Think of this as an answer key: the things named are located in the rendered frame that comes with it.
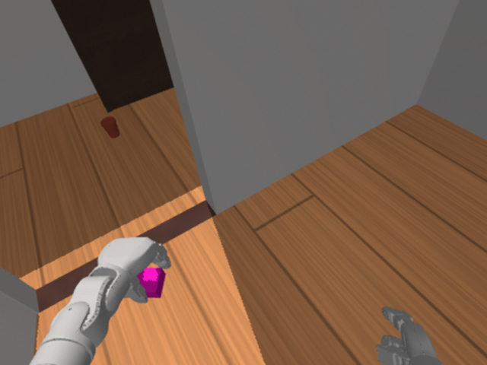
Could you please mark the right robot hand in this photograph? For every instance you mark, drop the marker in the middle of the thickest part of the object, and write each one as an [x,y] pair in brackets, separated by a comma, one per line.
[414,342]

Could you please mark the bookshelf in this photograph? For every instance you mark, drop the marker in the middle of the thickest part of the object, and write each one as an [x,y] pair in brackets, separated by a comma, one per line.
[120,47]

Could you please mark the left robot arm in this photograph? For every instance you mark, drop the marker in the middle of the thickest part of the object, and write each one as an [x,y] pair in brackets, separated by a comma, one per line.
[83,323]

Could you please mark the left robot hand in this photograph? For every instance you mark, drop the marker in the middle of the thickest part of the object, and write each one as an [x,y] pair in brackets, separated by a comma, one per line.
[134,255]

